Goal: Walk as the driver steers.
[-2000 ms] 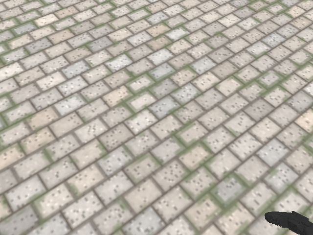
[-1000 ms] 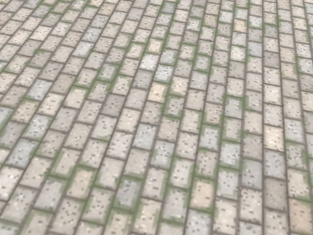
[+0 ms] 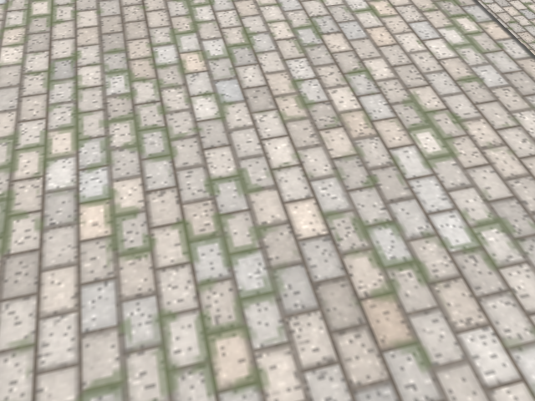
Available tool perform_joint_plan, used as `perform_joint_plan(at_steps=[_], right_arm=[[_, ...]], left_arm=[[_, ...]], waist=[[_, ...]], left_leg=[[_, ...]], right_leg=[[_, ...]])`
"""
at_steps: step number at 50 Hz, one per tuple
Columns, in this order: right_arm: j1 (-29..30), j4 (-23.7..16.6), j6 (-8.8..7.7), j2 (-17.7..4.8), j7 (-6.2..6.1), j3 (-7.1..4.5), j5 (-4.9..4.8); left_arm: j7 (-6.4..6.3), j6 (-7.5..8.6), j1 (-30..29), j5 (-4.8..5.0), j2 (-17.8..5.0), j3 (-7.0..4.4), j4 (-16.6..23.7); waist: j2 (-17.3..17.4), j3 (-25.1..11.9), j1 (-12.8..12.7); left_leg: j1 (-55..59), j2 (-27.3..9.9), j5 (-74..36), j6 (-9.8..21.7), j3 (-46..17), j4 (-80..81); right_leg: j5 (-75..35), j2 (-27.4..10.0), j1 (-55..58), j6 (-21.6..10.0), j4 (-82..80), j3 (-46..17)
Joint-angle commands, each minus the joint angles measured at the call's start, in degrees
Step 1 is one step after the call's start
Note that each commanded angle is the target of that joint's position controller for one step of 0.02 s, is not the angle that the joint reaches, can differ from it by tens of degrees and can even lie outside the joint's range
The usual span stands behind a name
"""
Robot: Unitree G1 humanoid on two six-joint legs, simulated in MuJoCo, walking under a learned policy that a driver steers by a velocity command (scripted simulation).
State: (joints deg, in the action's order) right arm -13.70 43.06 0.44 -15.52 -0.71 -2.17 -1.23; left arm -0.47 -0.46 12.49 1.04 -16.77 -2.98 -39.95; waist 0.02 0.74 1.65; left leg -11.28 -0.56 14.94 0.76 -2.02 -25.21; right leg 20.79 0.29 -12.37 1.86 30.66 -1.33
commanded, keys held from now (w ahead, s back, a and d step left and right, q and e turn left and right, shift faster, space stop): w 0.12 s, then w+q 0.80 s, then w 0.08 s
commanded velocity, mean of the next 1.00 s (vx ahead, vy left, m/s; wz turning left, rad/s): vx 0.45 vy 0.00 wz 0.36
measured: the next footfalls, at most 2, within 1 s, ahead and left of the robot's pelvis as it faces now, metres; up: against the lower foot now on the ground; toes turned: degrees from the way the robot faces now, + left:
right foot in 0.02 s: +0.01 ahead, -0.12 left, +0.00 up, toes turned +1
left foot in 0.46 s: +0.36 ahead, +0.14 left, +0.00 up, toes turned +9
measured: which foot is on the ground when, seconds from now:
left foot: down 0.00-0.04, up 0.06-0.44, down 0.46-0.98, up 1.00-1.00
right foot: up 0.00-0.00, down 0.02-0.48, up 0.50-0.94, down 0.96-1.00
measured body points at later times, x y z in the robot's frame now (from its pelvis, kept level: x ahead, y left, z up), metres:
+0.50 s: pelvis +0.21 +0.04 -0.03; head +0.25 +0.05 +0.41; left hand +0.16 +0.33 -0.16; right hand +0.47 -0.17 -0.11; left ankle +0.32 +0.14 -0.74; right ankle -0.01 -0.12 -0.70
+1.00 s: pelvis +0.50 +0.08 -0.02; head +0.52 +0.09 +0.43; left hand +0.61 +0.39 -0.08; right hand +0.65 -0.18 -0.13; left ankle +0.32 +0.13 -0.72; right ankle +0.64 +0.01 -0.74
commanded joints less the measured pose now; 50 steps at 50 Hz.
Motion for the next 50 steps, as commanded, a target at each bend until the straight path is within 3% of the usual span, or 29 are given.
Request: perform_joint_plan(at_steps=[1, 2, 3, 4, 5, 8, 12, 15, 18, 20, 21, 22, 23, 24, 25, 26, 27, 28, 29, 31, 33, 35, 39, 42, 45, 47, 48, 49, 50], right_arm=[[1.96, -3.37, -1.19, -8.66, 0.05, -1.98, -0.22], [4.82, -4.7, -2.17, -4.0, 0.67, -0.47, 0.89], [7.8, -8.21, -3.47, -2.93, 0.76, -0.1, 0.66], [10.67, -8.78, -4.32, -7.85, 0.62, -1.52, -0.26], [8.99, -8.25, -4.83, -9.4, 1.07, -2.26, -1.04], [7.76, -6.74, -5.39, -7.97, 2.41, -2.12, -0.48], [9.95, -7.36, -5.02, -4.23, 3.86, -0.65, -0.25], [14.03, -9.28, -4.84, -3.51, 4.33, 0.09, -0.36], [15.83, -10.75, -4.72, -4.61, 4.84, -0.08, -0.41], [14.58, -11.24, -4.67, -6.02, 5.04, -0.69, -0.18], [11.72, -10.95, -4.44, -7.39, 4.88, -1.42, -0.06], [4.61, -9.38, -4.1, -9.41, 4.56, -2.69, -0.15], [-4.0, -7.32, -3.51, -12.03, 3.75, -4.27, -0.48], [-11.37, -6.37, -2.76, -16.89, 2.59, -5.66, -0.42], [-9.65, -7.51, -3.21, -18.77, 2.81, -5.38, -0.54], [-8.45, -8.01, -3.57, -13.87, 2.83, -4.2, -0.11], [-6.7, -7.62, -3.89, -12.13, 2.65, -3.73, 0.37], [-3.38, -7.83, -4.21, -11.68, 2.61, -3.55, 0.54], [-0.64, -8.46, -4.49, -10.29, 2.53, -3.21, 1.04], [2.05, -9.55, -4.56, -9.58, 2.16, -3.05, 1.59], [1.52, -8.77, -4.89, -9.39, 1.77, -3.03, 0.84], [0.1, -7.9, -4.95, -10.3, 1.17, -3.26, 0.66], [-3.4, -6.07, -4.1, -11.3, 0.21, -3.57, -0.08], [-6.66, -4.54, -3.39, -11.6, -0.12, -3.77, -0.58], [-7.27, -4.03, -2.56, -10.94, -0.36, -3.7, -0.51], [-6.07, -4.13, -2.19, -9.92, -0.26, -3.44, -0.15], [-6.54, -4.34, -2.39, -7.11, 0.05, -2.39, 0.32], [-10.82, -5.29, -2.81, -3.57, 0.17, -1.14, 0.41], [-15.31, -5.29, -3.22, -3.59, 0.04, -0.6, -0.69]], left_arm=[[0.05, 2.48, 4.01, 0.05, -5.36, -1.56, 1.26], [-0.4, 2.7, 10.53, 0.06, -7.36, -2.01, -0.04], [0.08, 2.8, 12.52, -0.58, -14.22, -3.85, -0.65], [0.35, 3.64, 12.8, -0.97, -12.09, -3.46, -0.55], [0.27, 4.38, 11.52, -1.14, -9.08, -2.43, -0.69], [0.17, 4.97, 9.28, -0.9, -6.99, -1.59, -0.47], [-0.09, 4.88, 8.25, -1.25, -7.1, -1.53, -0.58], [-0.09, 5.28, 9.49, -1.0, -8.9, -2.01, -1.64], [-0.02, 5.3, 10.61, -0.21, -9.79, -2.42, -3.18], [-0.16, 4.89, 10.11, -0.22, -10.72, -2.75, -3.44], [-0.39, 4.51, 9.91, -0.4, -11.67, -3.04, -3.36], [-0.74, 3.88, 9.29, -0.59, -12.13, -3.13, -3.05], [-1.24, 3.64, 10.02, -0.83, -11.62, -2.79, -2.53], [-1.42, 4.17, 12.33, -1.95, -7.79, -1.48, -0.31], [-0.59, 5.89, 15.91, -1.79, -2.74, 0.56, 1.16], [0.37, 7.52, 9.48, 0.02, -9.15, -0.93, 1.86], [0.77, 8.33, 4.76, 1.63, -9.61, -0.9, 3.52], [0.4, 8.82, 3.05, 0.74, -8.48, -0.51, 3.98], [-0.05, 8.62, 2.87, -0.6, -8.63, -0.9, 3.69], [-0.07, 7.35, 5.05, -1.49, -8.16, -0.99, 3.29], [-0.25, 6.24, 5.09, -2.27, -7.05, -0.74, 3.24], [-0.54, 5.98, 0.67, -2.64, -5.92, -0.33, 4.86], [0.01, 6.94, -9.15, -2.1, -3.62, 0.56, 6.95], [0.87, 7.65, -13.56, -0.99, -4.52, 0.32, 8.07], [1.51, 8.21, -13.12, -0.64, -6.66, -0.74, 8.1], [1.3, 8.61, -6.48, -0.53, -8.16, -1.84, 6.44], [0.95, 8.95, -0.24, -1.38, -9.93, -2.62, 5.55], [0.61, 8.87, 7.09, -2.78, -14.07, -3.65, 4.86], [1.31, 7.97, 11.97, -1.62, -13.99, -4.24, 1.67]], waist=[[6.8, -1.48, -3.47], [0.51, -4.13, -6.3], [-13.51, -2.59, -6.62], [-10.58, 2.71, -8.35], [-8.84, 5.16, -6.73], [-7.08, 6.16, -5.52], [-5.77, 5.15, -5.74], [-5.51, 6.6, -6.89], [-4.81, 7.65, -6.33], [-5.26, 5.29, -4.44], [-6.24, 2.05, -2.53], [-6.32, -2.81, 1.59], [-5.12, -7.84, 5.84], [4.72, -14.33, 6.82], [16.2, -23.79, 2.06], [8.96, -20.87, 5.33], [5.9, -12.03, 4.54], [-0.28, -6.19, 1.78], [-0.39, -4.15, -0.23], [2.47, -2.81, -2.99], [2.4, -1.53, -3.48], [2.05, 0.54, -2.27], [3.05, 0.95, 1.7], [3.83, 0.62, 3.27], [5.83, -0.39, 2.07], [7.29, -2.68, -1.72], [5.78, -8.48, -4.61], [-3.78, -17.57, -5.35], [-18.39, -21.1, -4.69]], left_leg=[[-9.04, -8.78, 9.03, 7.72, -10.7, 6.69], [-16.98, -4.74, 8.95, 4.07, -5.3, -5.19], [-27.42, 1.66, 12.28, 0.62, 3.58, -16.48], [-33.94, -0.82, 17.7, 0.11, 0.75, -26.71], [-37.71, -2.73, 14.65, 0.9, -1.12, -31.79], [-41.05, -5.52, 3.35, 1.4, -1.13, -33.13], [-32.94, -4.4, -8.37, -1.43, 1.8, -24.18], [-26.31, -2.96, -14.56, -1.24, 3.37, -14.81], [-24.58, -2.1, -14.93, 1.32, 3.49, -10.23], [-21.18, 0.12, -11.83, 3.69, 5.24, -8.89], [-16.7, 2.08, -9.67, 4.92, 6.74, -9.42], [-7.67, 4.59, -9.03, 6.37, 8.36, -9.09], [6.26, 5.69, -8.86, 8.09, 7.06, -8.78], [25.35, -5.22, -3.8, 12.93, -11.65, -7.62], [35.74, -18.6, 10.39, 23.32, -45.92, 4.75], [32.64, -17.58, 15.88, 20.22, -45.62, 9.57], [24.55, -15.64, 13.09, 17.7, -36.77, 10.03], [14.86, -13.13, 5.77, 16.36, -30.38, 10.42], [8.63, -10.89, -1.63, 15.58, -25.47, 10.69], [1.28, -8.67, -7.8, 16.33, -22.06, 13.17], [-3.39, -7.79, -11.64, 16.98, -18.53, 14.32], [-5.66, -6.31, -12.7, 16.39, -16.09, 14.84], [-6.68, -3.0, -9.94, 12.47, -13.27, 12.56], [-3.02, -4.38, -7.91, 11.83, -17.04, 9.72], [3.86, -6.34, -9.41, 10.59, -22.5, 4.14], [4.62, -5.67, -14.71, 8.9, -22.63, -1.26], [2.36, -2.95, -16.05, 7.13, -19.62, -10.78], [-11.68, 3.24, -5.04, 3.45, -13.13, -28.38], [-26.12, 6.67, 17.94, 0.9, -8.46, -42.91]], right_leg=[[-7.78, -0.19, 14.0, -4.05, -11.02, 0.79], [-4.08, -7.93, 22.78, -6.3, -12.72, -9.12], [6.86, -17.8, 22.1, -13.15, -17.07, -26.2], [10.16, -21.54, 19.73, -17.99, -20.67, -32.59], [11.23, -20.44, 19.74, -17.67, -21.02, -30.31], [-0.82, -16.24, 20.96, -14.17, -22.56, -19.29], [-16.01, -11.97, 13.61, -12.32, -23.96, -5.39], [-17.81, -12.17, 9.03, -11.61, -25.43, -0.34], [-21.53, -14.62, 12.03, -10.72, -24.88, 1.96], [-38.48, -15.14, 15.73, -9.36, -19.52, 4.38], [-50.7, -14.98, 17.28, -8.46, -14.1, 5.66], [-60.13, -13.79, 16.53, -7.13, -4.05, 7.85], [-59.87, -11.87, 9.42, -5.2, 8.9, 9.16], [-35.52, -7.4, -8.45, -2.52, 29.25, 9.45], [10.25, 4.06, -23.77, 0.05, 48.3, 0.41], [8.09, 0.58, -29.21, -0.99, 51.34, -7.59], [4.02, -1.77, -30.93, -2.14, 49.08, -5.9], [0.24, -4.31, -29.45, -2.57, 43.56, -5.13], [-2.08, -6.09, -26.21, -2.51, 38.97, -5.09], [-4.28, -7.0, -21.98, -1.48, 36.09, -4.94], [-5.89, -6.97, -21.43, 0.5, 32.25, -3.63], [-11.88, -6.46, -23.23, 2.1, 25.5, -2.92], [-26.15, -2.82, -18.5, 2.89, 7.13, -2.03], [-26.94, -0.87, -16.23, 2.59, 1.03, -2.96], [-20.27, -0.13, -14.52, 0.75, -3.14, -4.52], [-17.89, -0.09, -5.9, -2.06, -6.27, -2.67], [-17.85, -4.13, 5.6, -5.14, -5.93, -5.09], [-13.46, -15.88, 25.83, -11.96, -4.83, -21.24], [0.58, -23.77, 34.12, -18.12, -10.89, -42.69]])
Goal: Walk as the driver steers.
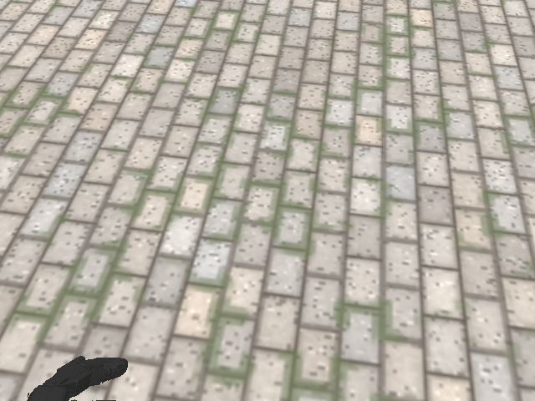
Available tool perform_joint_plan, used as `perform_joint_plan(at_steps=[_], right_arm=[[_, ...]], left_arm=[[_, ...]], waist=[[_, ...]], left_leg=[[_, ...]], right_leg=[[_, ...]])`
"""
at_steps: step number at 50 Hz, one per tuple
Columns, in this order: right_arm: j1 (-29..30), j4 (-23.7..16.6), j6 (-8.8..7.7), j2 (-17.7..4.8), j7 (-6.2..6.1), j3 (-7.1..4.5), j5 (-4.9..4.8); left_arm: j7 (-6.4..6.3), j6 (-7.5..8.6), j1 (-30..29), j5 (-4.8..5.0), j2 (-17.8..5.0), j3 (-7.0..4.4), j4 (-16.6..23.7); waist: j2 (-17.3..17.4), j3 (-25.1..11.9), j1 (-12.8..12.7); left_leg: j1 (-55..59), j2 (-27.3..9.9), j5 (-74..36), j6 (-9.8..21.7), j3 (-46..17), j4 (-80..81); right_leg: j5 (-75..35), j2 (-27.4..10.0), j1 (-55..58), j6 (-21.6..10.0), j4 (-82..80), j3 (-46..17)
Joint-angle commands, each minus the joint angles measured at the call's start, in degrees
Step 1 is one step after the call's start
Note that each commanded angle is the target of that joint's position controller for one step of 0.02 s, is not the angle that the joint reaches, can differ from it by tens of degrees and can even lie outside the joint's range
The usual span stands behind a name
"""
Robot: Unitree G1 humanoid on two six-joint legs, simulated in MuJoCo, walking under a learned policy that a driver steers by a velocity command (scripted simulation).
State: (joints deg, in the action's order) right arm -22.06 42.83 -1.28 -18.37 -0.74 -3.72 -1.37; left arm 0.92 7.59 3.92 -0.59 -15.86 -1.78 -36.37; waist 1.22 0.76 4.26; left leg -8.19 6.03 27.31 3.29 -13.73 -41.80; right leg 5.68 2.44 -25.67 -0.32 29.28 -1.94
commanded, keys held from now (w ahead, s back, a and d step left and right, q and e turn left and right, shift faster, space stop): w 0.36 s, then w+e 0.64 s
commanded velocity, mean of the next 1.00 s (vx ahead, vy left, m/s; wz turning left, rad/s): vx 0.50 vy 0.00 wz -0.15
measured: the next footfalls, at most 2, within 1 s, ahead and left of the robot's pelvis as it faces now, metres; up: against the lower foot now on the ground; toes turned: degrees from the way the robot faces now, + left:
left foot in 0.44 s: +0.39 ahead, +0.16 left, +0.00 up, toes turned +3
right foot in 0.98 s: +0.66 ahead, -0.10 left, +0.00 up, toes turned -16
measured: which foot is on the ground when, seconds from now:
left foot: up 0.00-0.42, down 0.44-0.98, up 1.00-1.00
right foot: down 0.00-0.46, up 0.48-0.96, down 0.98-1.00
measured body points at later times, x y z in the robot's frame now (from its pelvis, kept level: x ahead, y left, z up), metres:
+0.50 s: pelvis +0.26 +0.05 +0.00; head +0.30 +0.06 +0.45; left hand +0.24 +0.33 -0.13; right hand +0.51 -0.18 -0.05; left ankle +0.35 +0.15 -0.72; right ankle +0.12 -0.12 -0.68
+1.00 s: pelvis +0.53 +0.02 -0.01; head +0.57 +0.00 +0.44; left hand +0.80 +0.20 -0.09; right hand +0.48 -0.27 -0.14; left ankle +0.36 +0.16 -0.70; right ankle +0.63 -0.09 -0.73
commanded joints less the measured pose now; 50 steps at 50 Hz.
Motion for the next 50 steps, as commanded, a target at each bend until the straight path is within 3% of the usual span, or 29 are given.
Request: perform_joint_plan(at_steps=[1, 2, 3, 4, 5, 7, 10, 12, 16, 19, 20, 21, 22, 23, 24, 25, 26, 27, 28, 30, 33, 37, 41, 43, 45, 47, 48, 49, 50], right_arm=[[-3.89, -4.53, -1.6, -5.97, 0.02, -0.12, -1.02], [2.18, -5.45, -1.53, -7.31, 0.04, -0.5, -0.64], [6.01, -6.61, -1.72, -6.62, 0.1, -0.39, 0.12], [7.83, -7.13, -1.88, -5.9, 0.32, -0.53, 0.68], [7.41, -7.18, -1.93, -4.77, 0.67, -0.36, 0.52], [6.65, -6.7, -1.79, -2.56, 1.11, 0.26, 0.49], [11.36, -8.06, -2.2, -0.58, 1.49, 1.4, 1.26], [14.93, -8.58, -2.75, 0.0, 1.92, 1.88, 1.17], [21.14, -10.16, -3.27, -1.15, 2.56, 1.63, 0.41], [22.25, -11.07, -3.56, -2.72, 2.92, 0.96, 0.36], [19.75, -10.58, -3.73, -3.61, 2.86, 0.4, 0.48], [13.83, -8.83, -3.77, -5.41, 2.51, -0.71, 0.74], [5.11, -6.93, -3.66, -8.3, 1.88, -2.05, 1.17], [-2.52, -6.32, -3.15, -14.2, 1.18, -3.36, 2.57], [-4.18, -5.53, -2.7, -11.99, 1.37, -2.83, 2.08], [-1.14, -5.28, -2.77, -8.38, 1.5, -1.68, 1.45], [2.44, -5.35, -2.91, -6.34, 1.57, -1.02, 1.17], [6.03, -5.21, -3.22, -4.4, 1.78, -0.45, 1.41], [8.43, -5.08, -3.77, -2.91, 1.93, -0.13, 1.79], [10.3, -4.2, -4.85, -2.38, 2.02, -0.4, 2.21], [10.0, -2.22, -5.78, -3.45, 1.62, -1.06, 2.47], [9.04, -0.46, -5.35, -5.09, 0.8, -1.46, 2.17], [4.7, 1.86, -4.1, -7.21, 0.31, -2.11, 1.37], [3.15, 2.81, -3.07, -7.86, 0.25, -2.37, 0.82], [3.36, 2.97, -2.07, -8.95, -0.02, -2.66, 0.53], [4.08, 2.56, -1.16, -10.6, -0.65, -3.11, 0.3], [4.77, 2.28, -0.78, -10.95, -0.93, -3.14, 0.16], [5.36, 1.69, -0.99, -10.13, -1.19, -2.64, 0.24], [0.86, -1.19, -2.17, -2.39, -0.47, -0.28, 2.5]], left_arm=[[0.13, -0.36, 18.54, 1.15, -10.09, -4.16, -1.14], [-0.02, -0.84, 15.98, 0.88, -7.89, -3.49, -0.91], [-0.03, -1.12, 13.68, 0.34, -7.12, -3.07, -1.0], [-0.11, -1.15, 12.34, 0.06, -6.03, -2.64, -1.36], [-0.16, -1.12, 11.71, -0.21, -5.67, -2.42, -1.62], [-0.06, -0.92, 11.71, 0.51, -5.6, -2.41, -2.64], [-0.21, -1.03, 12.29, 1.15, -8.47, -3.14, -4.03], [-0.28, -1.42, 12.87, 1.38, -9.64, -3.35, -4.85], [-0.29, -2.22, 16.94, 2.13, -11.04, -3.53, -7.39], [-0.53, -3.13, 18.22, 2.45, -11.74, -3.75, -8.82], [-0.66, -3.51, 17.73, 2.48, -12.12, -3.78, -9.0], [-0.76, -3.74, 17.5, 2.39, -11.66, -3.5, -9.04], [-0.8, -3.65, 17.29, 1.68, -9.67, -2.61, -8.41], [-0.7, -2.99, 21.06, 0.65, -3.75, -0.67, -6.28], [-0.84, -2.27, 22.96, 1.87, -4.1, -0.55, -6.75], [-0.75, -2.17, 19.22, 3.27, -9.5, -2.22, -6.49], [-0.74, -2.3, 15.84, 3.41, -9.71, -2.43, -5.54], [-0.9, -2.72, 14.31, 2.71, -8.92, -2.47, -5.45], [-1.05, -3.45, 14.66, 2.19, -8.17, -2.73, -5.76], [-0.99, -4.79, 16.49, 2.27, -5.58, -2.44, -6.7], [-1.13, -5.57, 13.96, 2.04, -4.56, -2.5, -5.45], [0.1, -4.94, 7.93, 1.82, -3.19, -1.92, -3.29], [1.66, -4.84, -0.22, 1.79, -2.11, -1.15, 0.46], [2.4, -4.84, -2.77, 1.85, -2.36, -1.16, 2.36], [3.0, -4.95, -2.89, 1.92, -3.29, -1.63, 3.75], [3.03, -5.42, 2.18, 1.88, -5.77, -3.01, 3.57], [2.62, -5.59, 9.09, 2.0, -8.21, -4.44, 2.18], [1.62, -6.02, 18.73, 2.01, -11.62, -6.36, -0.13], [0.5, -6.27, 20.72, 2.28, -18.16, -7.68, -0.64]], waist=[[-12.11, -13.61, -8.44], [-7.26, -6.94, -9.06], [-4.55, -2.39, -8.35], [-4.53, -0.24, -7.23], [-6.12, 0.31, -5.93], [-7.4, 0.02, -4.87], [-6.16, 0.92, -5.69], [-5.75, 1.13, -6.9], [-5.95, 1.86, -8.76], [-6.08, 2.25, -7.52], [-5.98, 1.11, -5.37], [-5.04, -2.38, -2.04], [-3.52, -8.53, 2.12], [8.77, -18.31, 2.84], [14.89, -22.64, 2.72], [8.88, -13.43, 2.65], [7.12, -7.62, 1.09], [5.12, -3.8, -0.7], [6.04, -1.87, -2.48], [5.61, -0.91, -4.38], [2.76, 0.95, -4.84], [1.43, 2.65, -3.1], [-0.29, 5.4, 0.14], [-0.13, 5.77, 0.64], [1.22, 4.22, -0.69], [3.8, -0.62, -4.44], [3.67, -4.53, -8.53], [1.14, -9.28, -13.7], [-13.11, -13.64, -9.27]], left_leg=[[-34.76, -3.42, 3.19, -1.96, 1.61, -31.32], [-35.73, -5.3, -1.54, -2.22, 3.47, -32.41], [-35.43, -6.65, -4.67, -2.34, 4.84, -30.19], [-34.26, -8.38, -7.07, -2.33, 5.2, -26.92], [-31.79, -9.44, -8.3, -2.41, 6.01, -24.66], [-29.64, -10.25, -8.79, -2.94, 8.29, -19.92], [-29.09, -11.36, -14.38, -3.88, 10.34, -9.17], [-26.24, -10.85, -20.98, -3.9, 11.53, -1.1], [-21.92, -9.06, -27.42, -3.34, 12.47, 7.66], [-19.31, -8.37, -23.81, -1.19, 12.34, 11.38], [-14.77, -7.43, -23.02, -0.32, 13.1, 13.21], [-5.65, -6.19, -22.8, 0.93, 14.15, 14.93], [8.04, -9.77, -23.26, 2.86, 11.24, 13.8], [29.49, -25.33, -19.49, 9.27, -8.98, 13.92], [30.51, -30.37, -8.69, 13.36, -25.82, 22.3], [23.19, -28.38, -3.29, 11.07, -20.04, 24.3], [16.32, -26.23, -4.43, 9.35, -12.49, 25.63], [9.84, -23.74, -8.59, 8.41, -7.08, 27.75], [5.22, -21.81, -13.06, 7.65, -2.36, 29.72], [0.32, -20.47, -20.23, 7.65, 3.73, 32.68], [0.26, -20.39, -28.87, 8.0, 10.38, 34.32], [2.17, -18.93, -32.39, 6.73, 17.94, 35.2], [8.11, -21.01, -34.29, 6.25, 21.23, 34.55], [12.75, -22.1, -38.29, 5.7, 22.39, 32.26], [15.45, -22.39, -51.8, 4.58, 24.16, 27.37], [16.41, -22.01, -70.51, 3.35, 25.58, 16.83], [13.48, -20.87, -72.56, 2.24, 26.44, 6.93], [3.28, -18.62, -62.94, 0.02, 26.9, -7.51], [-22.65, -9.65, -13.98, -3.73, 25.73, -28.78]], right_leg=[[24.2, -24.69, 42.34, -14.25, -12.02, -41.06], [21.38, -22.05, 35.84, -12.22, -12.53, -32.54], [14.24, -19.61, 29.35, -11.7, -13.85, -26.57], [8.46, -17.57, 25.32, -11.43, -15.11, -22.22], [4.88, -16.05, 22.39, -11.12, -16.35, -19.23], [-0.31, -14.78, 19.94, -11.9, -18.23, -15.1], [-5.46, -14.64, 18.39, -12.92, -20.51, -10.4], [-6.52, -13.51, 17.58, -12.0, -20.96, -6.99], [-6.38, -14.65, 19.43, -10.5, -20.21, -5.42], [-9.23, -16.72, 23.04, -8.97, -17.36, -6.45], [-14.13, -16.28, 23.04, -8.14, -14.13, -6.14], [-20.76, -14.02, 21.5, -6.86, -7.08, -4.48], [-17.6, -10.99, 15.05, -4.87, 4.71, -2.42], [4.8, -3.69, -4.35, -0.72, 26.79, 1.8], [27.99, -0.58, -13.21, 0.07, 38.25, -3.79], [24.99, -3.65, -17.69, -0.28, 42.67, -6.05], [20.12, -6.15, -18.29, -0.61, 41.84, -4.38], [16.0, -7.82, -16.63, -0.28, 39.36, -3.7], [12.72, -9.35, -13.92, 0.0, 37.13, -4.03], [8.79, -9.91, -9.81, 0.71, 36.47, -3.9], [2.54, -9.85, -12.94, 1.52, 32.33, -5.29], [-8.52, -9.05, -12.59, 1.15, 18.59, -2.81], [-9.43, -8.44, -14.29, -0.52, 9.93, 0.99], [-6.16, -7.75, -15.67, -1.74, 7.61, 2.64], [-1.16, -5.43, -12.59, -3.56, 6.3, 5.37], [4.74, -1.19, -3.74, -6.01, 6.95, 8.58], [4.46, 1.01, 6.06, -7.82, 4.95, 8.92], [1.58, 0.53, 22.58, -10.39, 1.1, 4.77], [4.66, -14.53, 43.77, -18.99, 0.18, -22.5]])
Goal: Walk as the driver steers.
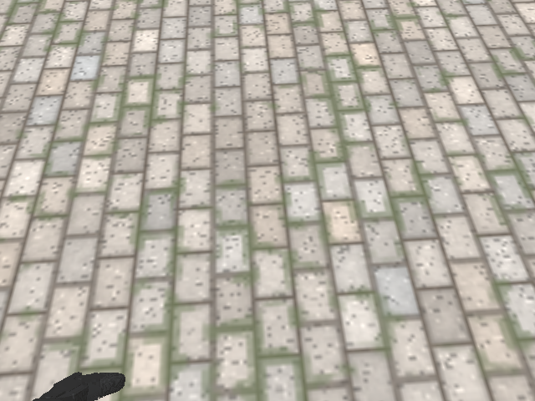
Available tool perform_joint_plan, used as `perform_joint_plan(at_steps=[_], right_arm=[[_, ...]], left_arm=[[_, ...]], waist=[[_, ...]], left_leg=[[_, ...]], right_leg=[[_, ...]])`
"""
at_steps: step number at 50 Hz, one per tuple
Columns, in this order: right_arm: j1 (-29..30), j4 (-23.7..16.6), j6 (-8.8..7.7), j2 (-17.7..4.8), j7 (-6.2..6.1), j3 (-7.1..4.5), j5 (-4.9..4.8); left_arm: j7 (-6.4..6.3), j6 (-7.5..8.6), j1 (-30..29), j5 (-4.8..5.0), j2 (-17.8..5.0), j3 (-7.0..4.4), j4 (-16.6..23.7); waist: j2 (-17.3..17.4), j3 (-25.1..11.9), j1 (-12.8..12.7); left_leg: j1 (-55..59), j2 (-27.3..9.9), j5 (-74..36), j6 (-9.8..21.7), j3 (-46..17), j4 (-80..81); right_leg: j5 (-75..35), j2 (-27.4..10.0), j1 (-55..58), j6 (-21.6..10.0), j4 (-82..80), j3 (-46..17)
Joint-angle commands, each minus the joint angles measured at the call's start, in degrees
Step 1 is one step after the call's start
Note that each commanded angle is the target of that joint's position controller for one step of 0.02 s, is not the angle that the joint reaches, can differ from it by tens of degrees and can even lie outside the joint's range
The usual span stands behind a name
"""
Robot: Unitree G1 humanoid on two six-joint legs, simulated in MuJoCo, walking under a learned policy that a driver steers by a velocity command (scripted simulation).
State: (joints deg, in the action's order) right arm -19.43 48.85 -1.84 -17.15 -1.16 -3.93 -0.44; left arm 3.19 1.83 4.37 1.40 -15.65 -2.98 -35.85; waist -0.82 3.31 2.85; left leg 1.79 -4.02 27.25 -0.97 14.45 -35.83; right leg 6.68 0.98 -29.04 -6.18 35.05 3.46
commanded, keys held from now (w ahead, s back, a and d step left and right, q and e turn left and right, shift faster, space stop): w+e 0.40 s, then w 0.12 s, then w+q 0.48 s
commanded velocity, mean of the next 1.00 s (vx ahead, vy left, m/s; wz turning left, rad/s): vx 0.50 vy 0.00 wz -0.19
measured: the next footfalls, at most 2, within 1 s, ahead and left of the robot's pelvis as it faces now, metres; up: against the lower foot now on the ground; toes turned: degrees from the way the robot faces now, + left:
left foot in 0.44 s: +0.45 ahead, +0.10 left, +0.00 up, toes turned -20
right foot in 0.92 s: +0.60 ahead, -0.19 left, +0.00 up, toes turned -8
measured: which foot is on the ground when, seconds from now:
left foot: up 0.00-0.42, down 0.44-0.92, up 0.94-1.00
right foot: down 0.00-0.46, up 0.48-0.90, down 0.92-1.00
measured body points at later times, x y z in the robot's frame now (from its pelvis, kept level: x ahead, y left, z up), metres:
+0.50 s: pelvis +0.29 +0.03 +0.01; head +0.31 +0.02 +0.46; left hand +0.42 +0.30 -0.11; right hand +0.42 -0.27 -0.06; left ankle +0.41 +0.11 -0.72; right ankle +0.12 -0.07 -0.68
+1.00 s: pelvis +0.52 -0.07 +0.02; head +0.54 -0.08 +0.47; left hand +0.78 +0.13 -0.04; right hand +0.48 -0.35 -0.11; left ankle +0.43 +0.09 -0.65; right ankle +0.56 -0.19 -0.71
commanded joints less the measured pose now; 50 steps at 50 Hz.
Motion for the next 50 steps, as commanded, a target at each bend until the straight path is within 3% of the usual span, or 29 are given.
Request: perform_joint_plan(at_steps=[1, 2, 3, 4, 5, 6, 9, 14, 16, 19, 21, 22, 23, 24, 25, 26, 27, 28, 30, 33, 36, 41, 44, 45, 46, 47, 48, 49, 50], right_arm=[[-0.14, -8.38, -4.07, -4.16, 0.86, 0.66, 0.83], [6.91, -10.19, -5.45, -8.24, 1.63, -0.54, -1.53], [8.69, -11.09, -6.24, -7.79, 1.74, -0.21, -1.85], [8.48, -10.32, -6.41, -7.31, 1.33, -0.29, -0.53], [7.62, -9.83, -5.91, -7.93, 1.12, -0.74, 0.45], [6.59, -9.69, -5.15, -7.82, 1.22, -0.89, 0.77], [7.17, -9.98, -3.65, -5.41, 1.03, -0.29, 1.46], [18.67, -12.73, -3.92, -2.95, 1.57, 0.99, 0.8], [20.88, -13.5, -4.36, -4.02, 2.04, 0.7, 0.09], [20.0, -13.62, -5.05, -6.6, 2.55, -0.37, -0.22], [14.18, -12.05, -5.53, -7.57, 2.48, -1.22, -0.18], [8.8, -10.83, -5.84, -8.87, 2.2, -1.94, 0.56], [1.26, -10.15, -5.93, -11.5, 1.87, -2.48, 1.41], [-3.23, -7.11, -5.16, -16.57, 2.47, -3.86, 1.67], [-1.96, -7.84, -5.09, -10.65, 2.95, -2.71, 0.13], [0.79, -8.3, -4.86, -7.37, 2.79, -1.76, -0.02], [3.32, -8.54, -4.52, -6.46, 2.81, -1.16, 0.66], [4.62, -8.1, -4.23, -5.49, 2.81, -0.72, 0.82], [4.77, -7.72, -4.21, -4.26, 2.56, -0.12, 0.89], [2.9, -6.8, -4.03, -6.33, 2.08, -0.63, -0.37], [1.3, -5.86, -3.24, -8.53, 1.32, -1.33, -0.83], [-3.4, -4.16, -1.9, -8.91, 0.79, -1.47, -1.38], [-2.79, -4.32, -1.26, -8.89, 0.44, -1.6, -1.42], [-2.45, -4.67, -1.28, -7.43, 0.45, -1.14, -1.09], [-0.99, -6.16, -1.57, -4.11, 0.65, 0.04, -0.23], [-6.85, -8.06, -2.36, 0.4, 0.5, 1.42, -0.87], [-6.71, -7.78, -2.49, -4.41, 0.32, 0.41, -2.07], [-2.68, -7.91, -2.2, -7.58, 0.33, -0.65, -2.22], [-0.77, -7.97, -1.81, -7.29, 0.33, -0.84, -1.77]], left_arm=[[-1.52, 0.5, 20.53, -0.11, -16.87, -5.56, 0.94], [-1.24, 1.23, 19.3, -0.56, -12.79, -4.35, 0.42], [-1.25, 1.67, 16.42, -0.43, -11.26, -3.88, 0.33], [-1.33, 1.76, 12.46, -0.3, -9.79, -3.43, 0.79], [-1.56, 1.82, 9.79, -0.78, -7.99, -2.81, 1.71], [-1.77, 1.84, 8.6, -1.21, -7.72, -2.64, 2.34], [-2.7, 2.13, 9.2, -0.89, -9.41, -3.1, 1.48], [-3.99, 1.23, 13.12, -0.3, -10.92, -3.56, -0.47], [-4.06, 0.98, 14.97, 0.0, -11.24, -3.7, -1.38], [-4.32, 0.69, 15.31, 0.14, -10.4, -3.62, -1.87], [-4.32, 0.37, 14.11, -0.21, -9.26, -3.37, -1.77], [-4.17, 0.46, 14.94, -0.57, -6.57, -2.45, -1.84], [-4.01, 0.52, 17.25, -1.57, -2.75, -0.99, -1.45], [-3.87, 1.18, 26.13, 0.77, -0.43, -0.25, -0.6], [-4.22, 1.22, 23.94, 1.37, -6.93, -1.32, -2.32], [-4.24, 1.12, 16.57, 0.79, -9.79, -2.11, -1.39], [-4.43, 1.12, 12.48, -0.25, -9.19, -1.96, -0.46], [-4.25, 1.53, 10.04, -1.25, -8.26, -1.87, 0.5], [-3.71, 2.17, 10.38, -1.31, -6.11, -1.54, 0.63], [-3.5, 2.72, 7.47, -1.85, -3.82, -0.67, 1.71], [-2.93, 3.41, 1.55, -1.6, -2.2, 0.24, 2.69], [-1.93, 4.48, -4.9, -0.58, -3.99, -0.23, 3.93], [-2.13, 5.02, -1.07, -0.49, -6.21, -1.44, 2.88], [-2.64, 5.07, 3.84, -0.91, -7.83, -2.33, 1.66], [-3.31, 5.03, 12.48, -1.83, -11.1, -3.36, 0.7], [-3.41, 3.94, 17.52, -2.27, -15.87, -4.56, -0.67], [-3.0, 3.62, 18.03, -1.7, -12.07, -3.88, -1.61], [-2.95, 3.69, 15.55, -1.34, -8.43, -2.81, -1.47], [-2.83, 3.71, 12.33, -1.49, -6.52, -2.12, -1.42]], waist=[[-9.02, -25.37, -8.35], [-4.27, -19.07, -10.49], [-1.98, -12.19, -8.26], [1.3, -8.31, -5.43], [0.41, -6.49, -3.47], [-0.83, -6.07, -2.1], [-1.02, -4.9, -1.51], [-3.69, -3.04, -6.07], [-4.26, -3.06, -6.88], [-5.71, -3.3, -5.54], [-6.91, -4.43, -2.27], [-5.8, -8.07, -0.02], [2.09, -15.89, 2.04], [22.46, -20.06, -1.99], [13.97, -15.1, 0.16], [8.69, -8.3, 1.54], [4.77, -5.47, 0.76], [4.72, -2.85, -0.11], [7.39, -2.95, -1.86], [6.89, -3.11, -1.63], [6.14, -2.5, -0.04], [6.32, -2.21, 1.47], [6.87, -3.51, -2.19], [6.46, -6.12, -4.81], [1.6, -12.86, -9.14], [-14.1, -20.16, -7.62], [-13.5, -17.63, -8.02], [-8.53, -10.48, -8.24], [-6.11, -6.96, -6.86]], left_leg=[[-43.11, 7.33, 7.88, 0.08, -16.75, -45.23], [-48.43, 3.65, 2.87, 1.22, -20.7, -45.16], [-48.04, 1.24, -2.4, 2.09, -20.0, -40.16], [-45.03, -0.88, -5.52, 1.75, -19.59, -34.74], [-41.05, -2.23, -7.86, 1.16, -19.65, -31.2], [-38.05, -2.54, -9.27, 0.35, -19.62, -29.67], [-35.78, -1.85, -13.11, -2.75, -17.67, -22.27], [-30.6, 2.33, -30.49, -3.97, -16.93, -0.43], [-28.89, 3.26, -31.9, -3.56, -18.0, 3.13], [-26.96, 3.15, -27.36, -1.59, -20.18, 6.57], [-20.56, 3.24, -24.22, 0.72, -18.59, 8.66], [-11.91, 1.42, -23.5, 2.73, -19.16, 9.43], [1.43, -8.21, -19.28, 6.08, -29.37, 9.61], [15.69, -19.14, -3.62, 16.37, -58.47, 17.44], [12.89, -18.54, 10.86, 15.59, -62.34, 21.13], [6.51, -15.94, 7.66, 13.1, -52.85, 21.31], [0.57, -13.0, 0.1, 12.08, -46.09, 21.48], [-3.67, -10.77, -6.39, 12.69, -41.76, 22.27], [-7.35, -7.51, -15.12, 12.88, -36.78, 23.93], [-8.35, -7.0, -23.6, 14.86, -33.4, 25.31], [-11.17, -5.45, -25.55, 13.92, -29.62, 25.52], [-11.47, -6.09, -23.49, 12.3, -31.57, 22.63], [-12.29, -5.69, -22.35, 9.89, -33.48, 17.6], [-14.75, -3.03, -24.34, 8.32, -32.14, 12.04], [-21.58, 0.56, -18.65, 6.09, -28.47, -2.69], [-38.54, 7.29, 2.31, 2.88, -20.67, -20.26], [-46.5, 4.21, 5.92, 2.23, -21.89, -30.14], [-48.55, 2.03, 1.02, 2.19, -22.61, -33.53], [-47.17, 0.47, -3.25, 1.75, -21.62, -33.48]], right_leg=[[10.21, -21.01, 54.2, -20.15, -15.07, -52.65], [8.67, -19.12, 50.38, -16.2, -17.66, -44.73], [4.62, -16.56, 41.86, -13.86, -17.98, -36.41], [-0.96, -13.89, 33.76, -11.85, -18.4, -30.58], [-6.31, -11.94, 27.89, -11.02, -19.54, -26.64], [-8.82, -10.9, 24.02, -11.01, -20.83, -25.3], [-14.4, -8.99, 16.89, -11.23, -22.25, -20.48], [-4.13, -5.1, 12.74, -6.8, -21.03, -17.43], [-0.67, -6.45, 14.14, -6.23, -19.61, -20.33], [2.48, -8.73, 18.63, -4.93, -14.69, -25.91], [0.98, -8.29, 19.31, -3.37, -10.03, -26.72], [-0.89, -5.45, 18.04, -1.58, -2.84, -24.24], [9.07, -1.42, 12.05, 0.62, 13.54, -19.06], [27.96, 5.72, -7.98, 4.26, 31.63, -12.94], [25.31, 1.83, -14.85, 4.88, 37.99, -15.35], [20.07, 0.01, -15.97, 4.68, 38.67, -14.32], [16.56, -1.75, -14.04, 4.69, 37.01, -12.17], [13.98, -3.44, -13.51, 4.75, 33.5, -11.16], [11.26, -5.18, -9.01, 5.03, 28.08, -9.4], [10.24, -5.01, -8.18, 6.63, 17.73, -7.03], [1.26, -3.53, -3.3, 7.98, 4.87, -6.22], [-5.57, -0.96, 4.22, 8.33, -5.2, -6.83], [-4.09, -1.1, 14.12, 6.05, -10.32, -6.66], [-2.75, -2.28, 22.29, 4.56, -11.32, -6.92], [0.03, -11.17, 35.16, 1.01, -10.59, -15.01], [8.65, -24.14, 50.4, -6.89, -13.92, -35.53], [20.4, -25.61, 47.9, -8.75, -17.7, -44.21], [20.23, -23.02, 41.91, -6.75, -18.78, -36.95], [14.29, -20.25, 36.31, -5.24, -19.93, -29.86]])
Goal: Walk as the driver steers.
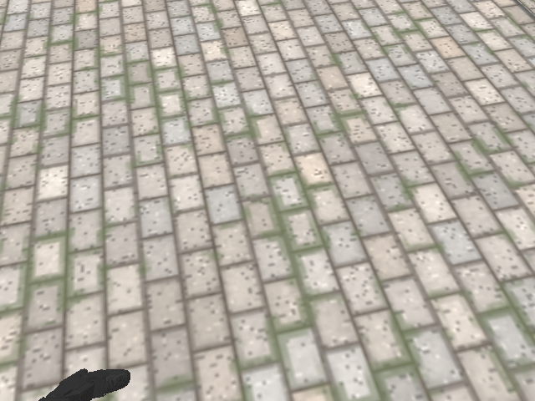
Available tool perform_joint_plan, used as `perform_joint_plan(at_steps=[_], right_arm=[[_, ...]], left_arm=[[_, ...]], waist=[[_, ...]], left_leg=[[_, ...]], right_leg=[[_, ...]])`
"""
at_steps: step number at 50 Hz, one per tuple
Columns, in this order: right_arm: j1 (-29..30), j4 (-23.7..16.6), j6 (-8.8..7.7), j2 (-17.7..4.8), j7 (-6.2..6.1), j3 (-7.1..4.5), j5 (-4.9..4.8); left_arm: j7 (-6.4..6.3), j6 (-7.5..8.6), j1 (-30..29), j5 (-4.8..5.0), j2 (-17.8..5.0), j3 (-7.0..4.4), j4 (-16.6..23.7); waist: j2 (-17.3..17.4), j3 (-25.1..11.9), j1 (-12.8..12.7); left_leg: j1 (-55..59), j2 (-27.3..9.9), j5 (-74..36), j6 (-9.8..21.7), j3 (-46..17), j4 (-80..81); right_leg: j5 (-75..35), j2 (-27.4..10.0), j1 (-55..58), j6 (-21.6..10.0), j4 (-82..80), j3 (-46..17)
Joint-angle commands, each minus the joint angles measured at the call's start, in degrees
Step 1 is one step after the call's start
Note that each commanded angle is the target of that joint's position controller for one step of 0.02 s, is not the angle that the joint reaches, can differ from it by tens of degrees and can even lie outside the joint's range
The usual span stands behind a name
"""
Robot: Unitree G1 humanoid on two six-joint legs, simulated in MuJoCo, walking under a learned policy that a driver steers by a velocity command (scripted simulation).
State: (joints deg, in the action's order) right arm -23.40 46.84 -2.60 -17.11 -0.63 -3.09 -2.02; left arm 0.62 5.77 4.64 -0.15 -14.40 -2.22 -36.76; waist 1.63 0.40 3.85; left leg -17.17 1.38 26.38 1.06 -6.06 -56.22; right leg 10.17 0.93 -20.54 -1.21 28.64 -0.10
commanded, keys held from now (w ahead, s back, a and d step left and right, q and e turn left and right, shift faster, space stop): w+q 0.54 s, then w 0.10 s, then w+e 0.36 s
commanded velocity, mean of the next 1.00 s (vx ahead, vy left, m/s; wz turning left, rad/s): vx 0.50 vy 0.00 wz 0.31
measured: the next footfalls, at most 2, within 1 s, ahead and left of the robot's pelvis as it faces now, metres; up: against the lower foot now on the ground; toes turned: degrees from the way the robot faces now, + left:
left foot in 0.40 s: +0.34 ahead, +0.18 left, +0.00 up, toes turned +17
right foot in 0.94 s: +0.70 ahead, +0.10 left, +0.00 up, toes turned +18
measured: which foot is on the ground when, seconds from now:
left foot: up 0.00-0.38, down 0.40-0.96, up 0.98-1.00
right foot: down 0.00-0.40, up 0.42-0.92, down 0.94-1.00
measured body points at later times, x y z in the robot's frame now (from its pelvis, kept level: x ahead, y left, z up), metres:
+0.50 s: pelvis +0.25 +0.08 -0.01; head +0.29 +0.10 +0.43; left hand +0.22 +0.38 -0.14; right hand +0.51 -0.11 -0.09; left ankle +0.31 +0.17 -0.73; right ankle +0.14 -0.11 -0.64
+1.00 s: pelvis +0.55 +0.13 -0.01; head +0.58 +0.14 +0.43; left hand +0.65 +0.43 -0.10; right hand +0.68 -0.13 -0.14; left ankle +0.32 +0.18 -0.68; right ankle +0.67 +0.08 -0.73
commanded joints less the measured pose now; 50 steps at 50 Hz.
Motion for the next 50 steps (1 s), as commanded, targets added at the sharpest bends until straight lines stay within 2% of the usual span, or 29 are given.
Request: perform_joint_plan(at_steps=[1, 3, 6, 11, 14, 16, 18, 19, 20, 21, 22, 23, 24, 25, 26, 27, 28, 30, 32, 35, 37, 40, 44, 45, 46, 47, 48, 49, 50], right_arm=[[4.57, -6.24, -0.69, -6.6, -0.05, -1.79, 0.33], [5.26, -6.88, 0.26, -4.38, 0.49, -1.69, 0.31], [7.85, -8.73, 0.98, -2.48, 0.97, -1.24, 0.67], [15.64, -11.54, 0.42, -1.43, 2.67, -0.32, 0.78], [20.6, -13.91, 0.51, -1.95, 3.55, -0.26, 0.67], [22.49, -15.38, 0.69, -2.81, 4.01, -0.55, 0.75], [20.65, -15.95, 1.05, -4.63, 4.15, -1.49, 1.05], [15.65, -15.04, 1.3, -6.44, 4.0, -2.58, 1.11], [6.24, -12.49, 1.63, -9.39, 3.38, -4.39, 0.87], [-2.39, -10.69, 2.33, -14.4, 2.07, -6.18, 0.44], [1.0, -12.05, 1.53, -19.26, 2.13, -6.16, 0.28], [-0.32, -13.21, 0.66, -13.79, 2.52, -4.73, 0.53], [1.5, -12.45, -0.14, -11.3, 2.65, -3.9, 0.98], [4.69, -12.58, -0.51, -10.23, 2.58, -3.52, 0.93], [8.24, -13.17, -0.56, -8.83, 2.39, -3.1, 1.29], [10.26, -14.1, -0.62, -7.66, 2.15, -2.62, 2.01], [11.23, -14.2, -0.75, -7.12, 1.95, -2.44, 2.22], [10.58, -13.08, -1.26, -6.99, 1.48, -2.29, 1.98], [8.79, -11.53, -1.45, -7.61, 0.85, -2.35, 1.88], [7.22, -9.75, -1.53, -7.65, 0.48, -2.09, 1.77], [5.18, -8.24, -1.8, -8.34, 0.57, -2.08, 1.73], [2.85, -5.84, -1.74, -8.81, 0.76, -2.22, 1.8], [2.32, -3.88, -0.71, -9.63, 0.26, -2.75, 1.65], [3.31, -4.07, -0.47, -10.13, 0.05, -2.87, 1.79], [4.24, -4.35, -0.11, -10.58, -0.2, -2.94, 1.92], [5.12, -4.92, 0.34, -10.05, -0.59, -2.58, 2.04], [4.25, -6.39, 0.22, -8.28, -1.18, -1.63, 3.15], [-2.56, -7.53, -1.11, -2.24, -0.17, 0.17, 3.6], [1.52, -7.23, -2.71, -6.43, 0.62, -0.24, 2.43]], left_arm=[[-0.1, -0.23, 9.6, -0.12, -5.99, -2.36, -0.86], [-0.08, 0.16, 7.1, -0.52, -5.35, -2.31, -1.65], [-0.26, 0.91, 7.1, -0.28, -7.19, -3.16, -3.24], [-0.81, 0.5, 8.43, 0.12, -10.31, -4.0, -5.43], [-0.93, -0.15, 10.9, 0.97, -12.07, -4.5, -7.01], [-0.95, -0.84, 11.99, 1.56, -13.11, -4.87, -7.89], [-1.2, -1.65, 12.07, 1.94, -14.93, -5.36, -8.08], [-1.38, -2.15, 11.86, 2.15, -15.61, -5.51, -8.03], [-1.62, -2.42, 11.77, 2.14, -14.7, -5.05, -7.81], [-1.72, -2.15, 13.65, 0.2, -11.44, -3.65, -6.74], [-0.88, -0.63, 18.21, -1.28, -4.53, -1.26, -3.37], [-0.21, 1.04, 11.24, 0.89, -10.27, -2.24, -3.17], [0.07, 1.87, 6.88, 2.52, -11.92, -2.66, -1.52], [-0.38, 2.29, 6.45, 1.69, -10.97, -2.33, -1.79], [-0.81, 2.25, 6.82, 0.23, -11.03, -2.59, -2.32], [-0.78, 1.66, 8.03, -0.18, -11.19, -2.82, -2.61], [-0.69, 1.0, 9.1, -0.28, -10.71, -2.79, -3.01], [-0.68, -0.1, 9.44, -0.65, -8.98, -2.35, -3.58], [-0.7, -0.44, 5.7, -0.79, -7.41, -1.72, -2.59], [0.05, -0.16, 0.91, -0.03, -5.96, -0.89, -2.19], [0.65, 0.09, -2.59, 0.67, -5.59, -0.52, -1.48], [1.54, 0.23, -5.84, 1.3, -6.53, -0.57, -0.1], [3.02, 0.29, -5.97, 1.3, -6.97, -0.63, 1.26], [3.08, 0.17, -3.54, 1.2, -7.76, -1.02, 0.88], [2.9, -0.02, 0.95, 0.96, -9.16, -1.85, -0.15], [2.51, -0.19, 8.63, 0.76, -11.37, -3.19, -2.13], [1.97, -0.55, 17.29, 0.7, -15.26, -4.3, -3.2], [2.21, -0.5, 19.43, 1.2, -18.57, -5.05, -3.7], [2.1, -0.68, 20.35, 2.06, -12.85, -3.67, -3.62]], waist=[[-7.96, -1.36, -6.66], [-9.09, 0.96, -4.6], [-6.78, 1.69, -4.02], [-4.66, 2.87, -6.31], [-4.16, 4.19, -7.58], [-4.3, 4.48, -7.46], [-5.95, 1.77, -5.3], [-6.19, -1.55, -2.12], [-4.91, -6.47, 2.88], [3.25, -11.96, 5.48], [15.24, -18.29, -1.89], [7.05, -20.54, 3.19], [4.95, -12.02, 2.96], [0.24, -7.52, 0.41], [-0.52, -4.9, -1.95], [0.74, -4.25, -3.89], [1.4, -4.19, -4.78], [1.04, -3.38, -5.08], [1.09, -1.5, -3.92], [2.12, -0.07, -1.43], [2.26, 1.39, 0.44], [1.58, 3.68, 1.7], [1.74, 3.35, 0.62], [2.5, 1.42, -0.9], [3.02, -2.17, -3.42], [1.77, -7.15, -7.52], [-3.79, -13.96, -10.38], [-18.25, -19.11, -6.07], [-12.39, -19.59, -9.38]], left_leg=[[-27.14, -6.1, -5.31, -0.71, -0.8, -11.52], [-23.4, -7.97, -8.92, -1.19, -0.21, -9.17], [-23.82, -8.54, -13.64, -2.31, 0.41, -4.65], [-20.62, -7.79, -26.94, -1.49, 3.41, 11.42], [-19.98, -7.1, -27.1, 0.15, 5.29, 17.03], [-19.73, -6.1, -23.32, 1.76, 6.79, 19.22], [-13.81, -2.66, -17.33, 4.07, 10.11, 20.02], [-6.49, -0.12, -15.74, 5.61, 11.8, 20.96], [7.44, 2.36, -18.47, 7.74, 12.02, 23.68], [25.07, -5.79, -19.64, 11.4, -1.47, 24.44], [39.34, -18.87, -5.62, 22.03, -35.46, 32.8], [39.43, -20.06, -0.38, 20.99, -39.91, 38.93], [33.26, -18.43, -4.54, 18.5, -31.87, 39.77], [25.03, -15.92, -10.8, 16.81, -25.52, 39.64], [17.85, -13.86, -17.68, 15.66, -20.65, 40.03], [13.23, -12.4, -22.28, 15.36, -18.02, 41.25], [10.66, -12.06, -25.63, 15.67, -16.43, 42.33], [6.89, -11.15, -31.87, 16.06, -11.9, 43.66], [5.46, -9.84, -33.87, 15.1, -8.3, 44.73], [5.57, -7.79, -29.98, 11.97, -2.99, 45.36], [6.47, -9.12, -25.33, 11.43, -2.66, 46.63], [13.91, -12.45, -25.77, 11.26, -2.7, 46.06], [23.22, -15.46, -38.58, 9.49, -0.54, 40.98], [23.71, -14.96, -48.37, 8.56, 0.84, 37.8], [23.59, -13.83, -59.61, 7.56, 2.57, 31.82], [20.46, -11.23, -64.96, 5.73, 5.5, 21.23], [8.32, -8.74, -49.94, 3.38, 7.55, 4.51], [-16.18, 3.41, -1.92, -1.14, 6.2, -14.88], [-23.42, 1.76, 4.52, -0.58, -1.6, -19.92]], right_leg=[[5.29, -18.02, 23.26, -9.64, -15.03, -21.16], [-2.01, -15.71, 16.74, -8.74, -18.02, -13.51], [-9.88, -15.88, 14.84, -9.91, -20.37, -7.02], [-14.46, -14.79, 15.59, -8.65, -20.94, 2.7], [-14.84, -16.11, 19.14, -7.42, -20.21, 5.44], [-19.44, -17.21, 22.77, -6.4, -17.66, 6.97], [-36.98, -17.16, 24.92, -5.13, -10.3, 9.2], [-45.15, -16.36, 24.35, -4.27, -2.11, 10.64], [-45.43, -14.31, 18.92, -2.46, 10.15, 12.4], [-23.1, -11.44, 3.82, 0.27, 28.85, 12.74], [24.58, 0.5, -18.8, 3.17, 46.43, 4.39], [23.49, -1.13, -24.17, 2.16, 50.49, -5.52], [17.66, -3.22, -27.66, 1.03, 48.6, -4.77], [12.86, -5.57, -25.24, 0.71, 43.97, -4.63], [9.92, -7.09, -21.34, 1.18, 39.21, -4.71], [7.91, -8.06, -17.47, 1.5, 37.26, -5.22], [6.79, -8.26, -15.53, 2.21, 35.61, -4.76], [3.83, -8.05, -14.26, 3.89, 31.72, -3.28], [-2.96, -7.81, -15.33, 5.04, 24.76, -2.66], [-15.8, -6.79, -13.03, 4.59, 12.38, -1.58], [-20.71, -6.01, -11.88, 3.67, 7.75, -0.89], [-18.44, -5.65, -16.14, 1.46, 4.09, -1.46], [-7.8, -3.66, -18.04, -2.13, 1.94, -0.93], [-5.35, -2.0, -13.9, -3.14, 1.83, 0.48], [-4.32, 0.36, -6.86, -4.36, 1.78, 2.65], [-6.92, 2.09, 4.55, -6.09, 0.35, 3.38], [-10.42, -6.68, 21.3, -9.91, 1.25, -9.63], [1.04, -18.76, 40.35, -20.42, -4.45, -39.36], [9.96, -18.74, 43.03, -19.12, -9.81, -44.73]])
